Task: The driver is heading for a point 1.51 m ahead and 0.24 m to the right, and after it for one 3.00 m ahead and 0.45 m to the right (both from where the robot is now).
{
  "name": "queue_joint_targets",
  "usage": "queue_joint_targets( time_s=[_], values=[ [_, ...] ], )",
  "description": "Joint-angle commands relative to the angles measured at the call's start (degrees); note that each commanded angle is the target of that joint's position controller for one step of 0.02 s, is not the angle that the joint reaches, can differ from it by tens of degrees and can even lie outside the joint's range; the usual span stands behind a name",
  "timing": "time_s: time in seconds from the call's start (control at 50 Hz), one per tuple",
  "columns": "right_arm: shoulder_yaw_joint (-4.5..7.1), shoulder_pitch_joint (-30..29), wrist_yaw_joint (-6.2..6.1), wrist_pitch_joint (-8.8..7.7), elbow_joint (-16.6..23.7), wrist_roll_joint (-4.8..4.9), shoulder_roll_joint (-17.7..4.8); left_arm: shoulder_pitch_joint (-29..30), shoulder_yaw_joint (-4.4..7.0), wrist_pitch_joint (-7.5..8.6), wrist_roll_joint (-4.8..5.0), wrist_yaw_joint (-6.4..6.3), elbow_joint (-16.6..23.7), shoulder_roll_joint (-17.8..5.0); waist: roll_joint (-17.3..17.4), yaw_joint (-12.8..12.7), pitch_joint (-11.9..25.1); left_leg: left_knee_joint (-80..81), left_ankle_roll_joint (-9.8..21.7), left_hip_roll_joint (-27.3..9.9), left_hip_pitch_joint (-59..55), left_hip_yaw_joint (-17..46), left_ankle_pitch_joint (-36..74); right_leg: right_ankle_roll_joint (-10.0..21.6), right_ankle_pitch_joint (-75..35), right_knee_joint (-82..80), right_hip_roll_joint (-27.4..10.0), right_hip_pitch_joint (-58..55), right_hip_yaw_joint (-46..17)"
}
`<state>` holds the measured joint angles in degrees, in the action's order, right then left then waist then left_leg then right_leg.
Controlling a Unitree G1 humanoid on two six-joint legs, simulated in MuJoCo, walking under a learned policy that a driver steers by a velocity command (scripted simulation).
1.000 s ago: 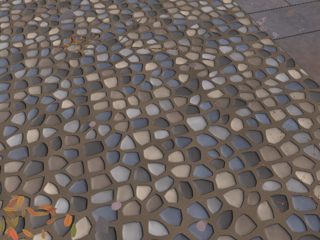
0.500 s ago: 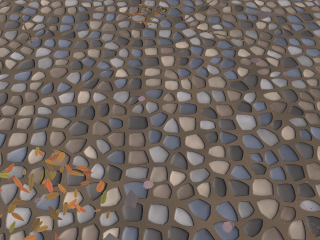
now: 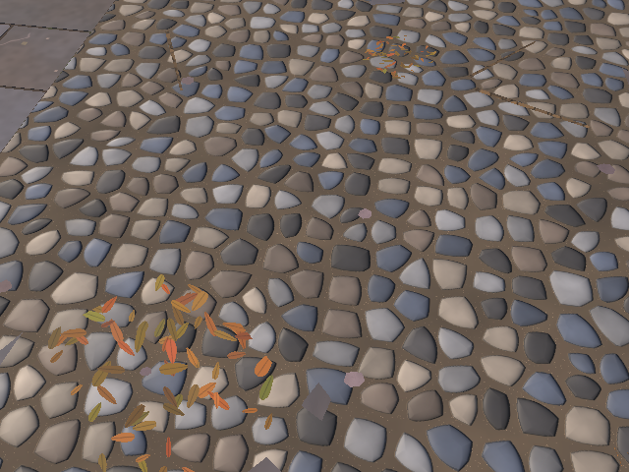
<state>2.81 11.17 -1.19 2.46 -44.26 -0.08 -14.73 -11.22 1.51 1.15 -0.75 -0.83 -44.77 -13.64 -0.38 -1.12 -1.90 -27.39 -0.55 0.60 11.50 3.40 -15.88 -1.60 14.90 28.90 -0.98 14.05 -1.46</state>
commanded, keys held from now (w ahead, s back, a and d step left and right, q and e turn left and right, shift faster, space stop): no key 1.00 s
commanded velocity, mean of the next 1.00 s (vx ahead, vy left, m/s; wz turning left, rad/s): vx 0.00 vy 0.00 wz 0.02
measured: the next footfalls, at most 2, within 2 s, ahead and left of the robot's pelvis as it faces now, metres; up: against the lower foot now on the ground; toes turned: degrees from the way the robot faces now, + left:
left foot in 1.88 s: +0.43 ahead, +0.10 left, +0.00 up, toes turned +1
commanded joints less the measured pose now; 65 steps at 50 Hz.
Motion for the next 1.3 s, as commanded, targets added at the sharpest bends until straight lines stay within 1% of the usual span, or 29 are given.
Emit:
queue_joint_targets(
  time_s=[0.02,0.04,0.06,0.08,0.14,0.24,0.32,0.46,0.62,0.88,1.18,1.2,1.22,1.24,1.26,1.28,1.3],
  values=[
    [1.16,-1.1,0.3,-1.05,2.9,-0.89,-5.7,1.3,1.6,1.56,-0.72,0.11,2.8,-7.3,5.6,0.3,5.3,5.1,5.2,-6.6,-2.4,6.8,10.3,-0.9,-4.9,-2.8,-1.1,-2.1,-0.5],
    [1.23,-1.1,0.29,-1.4,2.6,-1.06,-6.3,1.7,1.62,1.21,-0.33,-0.22,2.3,-7.0,5.1,0.5,4.2,5.3,4.2,-5.5,-1.1,6.1,8.3,-0.8,-5.9,-2.4,-1.0,-2.4,-0.2],
    [1.13,-1.2,0.37,-1.83,2.3,-0.84,-6.4,1.2,1.7,0.69,-0.23,-0.46,1.9,-7.2,5.6,0.6,2.5,5.7,3.7,-5.2,0.1,6.0,8.1,-0.7,-6.8,-2.5,-1.1,-2.1,-0.5],
    [0.98,-0.8,0.3,-2.21,1.8,-0.74,-6.3,0.7,1.72,0.39,-0.12,-0.62,1.6,-7.1,5.9,0.2,1.7,5.7,3.4,-5.1,1.0,5.9,8.1,-0.5,-7.0,-2.8,-1.3,-2.4,-0.7],
    [0.59,-0.1,0.2,-2.59,0.7,-0.57,-5.5,-0.4,1.79,0.13,0.0,-0.88,-0.2,-6.9,4.6,0.2,0.8,5.7,3.2,-4.5,1.7,5.6,7.6,-0.5,-7.5,-3.1,-1.4,-3.1,-0.6],
    [0.39,-0.2,0.15,-2.87,-1.1,-0.47,-5.4,-0.9,2.02,-0.11,0.19,-1.17,-3.1,-7.1,2.4,0.3,0.6,5.7,3.3,-3.9,1.4,5.2,8.1,-1.1,-8.4,-3.7,-1.6,-3.9,-0.7],
    [0.26,0.1,0.2,-3.05,-2.9,-0.34,-5.2,-1.3,2.12,-0.28,0.31,-1.46,-5.3,-7.3,1.4,0.3,0.9,5.6,3.2,-3.4,0.8,4.5,9.4,-1.2,-9.2,-3.9,-1.7,-4.6,-0.7],
    [0.05,0.8,0.1,-3.03,-6.2,-0.18,-4.9,-1.8,2.06,-0.52,0.51,-1.86,-8.9,-7.4,1.0,0.4,0.9,5.4,3.0,-2.3,0.3,3.0,10.6,-1.1,-9.8,-4.2,-1.6,-5.0,-0.4],
    [-0.27,1.9,-0.23,-2.85,-9.4,-0.07,-4.7,-2.4,1.73,-0.73,0.63,-2.06,-12.2,-6.9,0.9,0.5,0.3,5.2,2.5,-1.5,0.4,1.8,10.3,-0.7,-9.6,-4.5,-1.3,-4.6,-0.1],
    [-0.87,4.0,-0.67,-2.74,-13.0,0.04,-4.1,-3.7,1.06,-0.92,0.7,-2.11,-15.8,-5.3,0.5,0.7,-0.7,5.1,1.9,-0.9,1.1,0.6,8.6,-0.2,-8.5,-4.7,-0.7,-3.8,0.3],
    [-1.48,6.8,-0.93,-2.72,-15.4,0.12,-2.6,-5.8,0.38,-0.97,0.78,-2.09,-17.8,-3.8,0.3,0.8,-1.5,4.9,1.5,-0.5,1.9,-0.2,7.1,0.3,-7.2,-4.6,-0.2,-2.7,0.5],
    [-1.63,7.9,-0.99,-2.64,-16.0,0.1,-2.1,-6.9,0.18,-1.04,0.78,-2.11,-18.4,-3.0,0.6,0.8,-0.1,5.4,1.6,-0.1,1.4,-0.6,1.1,0.4,-2.0,-4.5,0.5,-3.2,1.3],
    [-1.37,8.1,-1.18,-2.46,-16.2,0.44,-2.7,-7.1,0.24,-1.14,1.08,-2.23,-18.6,-2.9,1.2,0.9,-0.9,5.6,2.4,0.4,2.4,-0.6,-9.1,0.9,6.4,-3.0,2.0,-2.0,2.7],
    [-0.9,8.2,-1.35,-2.38,-15.9,0.8,-4.2,-6.9,0.41,-1.11,1.34,-2.35,-18.3,-3.3,2.3,1.1,-2.8,6.1,3.7,0.0,4.4,0.6,-19.6,1.6,15.2,-1.2,2.9,0.6,3.4],
    [-0.63,8.4,-1.4,-2.54,-15.5,0.99,-4.9,-6.1,0.45,-0.78,1.34,-2.35,-17.6,-3.5,3.1,1.5,-5.4,7.6,5.2,-1.6,6.6,3.1,-27.0,2.5,20.2,0.2,3.0,4.0,3.2],
    [-0.38,9.3,-1.3,-3.04,-15.3,1.22,-5.5,-5.2,0.3,-0.09,1.36,-2.15,-16.8,-2.8,4.5,2.0,-7.2,9.4,6.9,-4.2,7.1,6.9,-30.8,3.0,20.5,2.3,2.7,6.9,3.0],
    [0.06,11.0,-1.1,-3.7,-15.4,1.54,-6.6,-4.4,0.05,0.88,1.45,-1.74,-16.2,-1.7,7.1,2.7,-7.8,11.8,8.9,-7.8,5.6,12.1,-32.6,3.1,17.1,6.0,2.8,9.4,3.7]
  ],
)
Velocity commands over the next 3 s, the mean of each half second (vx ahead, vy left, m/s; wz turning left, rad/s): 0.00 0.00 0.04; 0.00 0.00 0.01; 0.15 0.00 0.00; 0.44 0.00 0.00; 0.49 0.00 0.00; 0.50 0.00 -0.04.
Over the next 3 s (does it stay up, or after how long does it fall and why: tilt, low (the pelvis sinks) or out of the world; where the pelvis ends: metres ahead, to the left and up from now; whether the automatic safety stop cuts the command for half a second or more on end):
stays up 0.89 0.00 -0.01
